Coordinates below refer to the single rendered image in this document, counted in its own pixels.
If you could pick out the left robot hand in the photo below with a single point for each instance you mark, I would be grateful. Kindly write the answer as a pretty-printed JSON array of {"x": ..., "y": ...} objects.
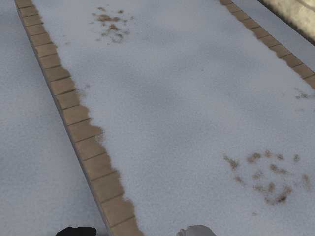
[{"x": 78, "y": 231}]

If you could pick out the right robot thigh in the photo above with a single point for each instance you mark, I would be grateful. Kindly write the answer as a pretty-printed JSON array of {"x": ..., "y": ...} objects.
[{"x": 196, "y": 230}]

